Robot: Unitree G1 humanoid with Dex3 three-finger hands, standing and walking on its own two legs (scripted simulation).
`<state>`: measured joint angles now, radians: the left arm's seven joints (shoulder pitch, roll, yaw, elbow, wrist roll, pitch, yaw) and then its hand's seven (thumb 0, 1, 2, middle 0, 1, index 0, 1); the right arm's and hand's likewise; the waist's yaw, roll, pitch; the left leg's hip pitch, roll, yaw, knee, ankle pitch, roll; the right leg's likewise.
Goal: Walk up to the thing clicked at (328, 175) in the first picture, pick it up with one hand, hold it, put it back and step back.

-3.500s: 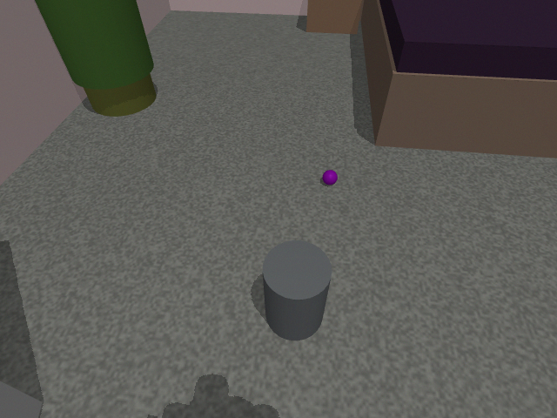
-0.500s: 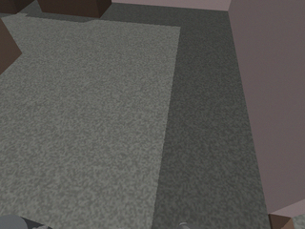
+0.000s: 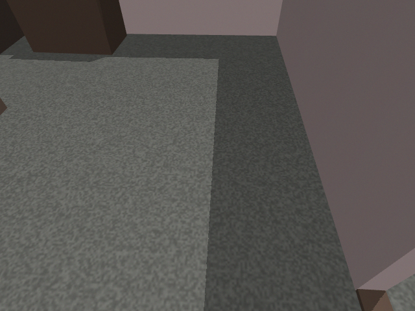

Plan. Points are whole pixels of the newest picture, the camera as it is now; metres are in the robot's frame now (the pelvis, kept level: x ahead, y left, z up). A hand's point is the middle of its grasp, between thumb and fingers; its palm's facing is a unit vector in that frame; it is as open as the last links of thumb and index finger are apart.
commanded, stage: walk up
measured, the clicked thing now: out of the picture +0.24 +1.38 -0.72
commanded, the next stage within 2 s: stand in 0.58 s
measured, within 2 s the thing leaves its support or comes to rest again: neither
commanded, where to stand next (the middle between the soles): +0.06 +0.01 m, yaw +0 degrees
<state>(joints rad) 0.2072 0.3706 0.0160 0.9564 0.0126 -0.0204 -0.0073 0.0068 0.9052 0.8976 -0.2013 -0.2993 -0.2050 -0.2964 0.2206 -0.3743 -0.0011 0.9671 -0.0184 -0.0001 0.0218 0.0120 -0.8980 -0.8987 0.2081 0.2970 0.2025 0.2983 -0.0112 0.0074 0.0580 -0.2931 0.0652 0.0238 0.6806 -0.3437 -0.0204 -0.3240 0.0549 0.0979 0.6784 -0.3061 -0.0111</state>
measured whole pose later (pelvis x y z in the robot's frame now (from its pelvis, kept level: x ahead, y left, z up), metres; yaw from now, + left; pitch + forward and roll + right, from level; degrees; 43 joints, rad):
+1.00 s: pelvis +0.02 +0.01 +0.03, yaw -1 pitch -3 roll +0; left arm 0.08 0.35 -0.01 1.13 0.01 -0.01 0.00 0.01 0.91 0.90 -0.20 -0.30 -0.20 -0.30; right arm 0.09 -0.35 -0.02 1.15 -0.01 0.00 0.01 0.01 -0.90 -0.90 0.21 0.30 0.20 0.30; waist -0.02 0.00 0.06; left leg -0.10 0.04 0.06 0.34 -0.19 -0.02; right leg -0.15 0.02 0.13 0.36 -0.16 0.02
